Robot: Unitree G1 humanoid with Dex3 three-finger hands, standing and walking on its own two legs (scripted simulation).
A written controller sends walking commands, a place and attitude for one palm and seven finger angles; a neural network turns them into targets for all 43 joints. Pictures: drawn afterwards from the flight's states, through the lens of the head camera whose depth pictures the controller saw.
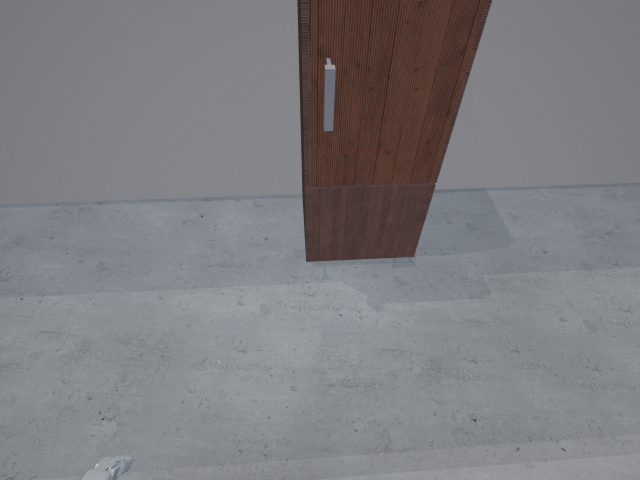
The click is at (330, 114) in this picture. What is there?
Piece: cupboard door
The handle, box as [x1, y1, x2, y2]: [323, 58, 335, 130]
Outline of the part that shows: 326,58 324,71 323,127 324,130 332,130 335,68 334,65 330,64 329,58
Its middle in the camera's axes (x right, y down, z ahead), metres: +0.02 -0.37 +1.00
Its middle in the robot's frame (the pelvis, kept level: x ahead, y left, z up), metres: +1.00 +0.03 -0.02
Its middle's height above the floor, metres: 0.75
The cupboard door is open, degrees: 0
